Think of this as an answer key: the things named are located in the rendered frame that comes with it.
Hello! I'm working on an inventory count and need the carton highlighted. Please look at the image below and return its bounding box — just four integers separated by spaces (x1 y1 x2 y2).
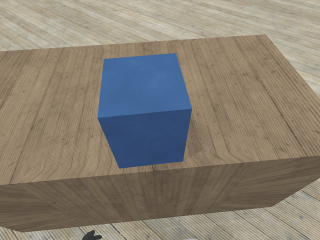
97 53 192 169

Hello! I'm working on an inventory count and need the pedestal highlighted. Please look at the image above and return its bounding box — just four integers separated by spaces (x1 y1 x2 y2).
0 34 320 233

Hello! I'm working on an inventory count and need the robot left hand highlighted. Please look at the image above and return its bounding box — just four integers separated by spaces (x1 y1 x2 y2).
82 230 102 240

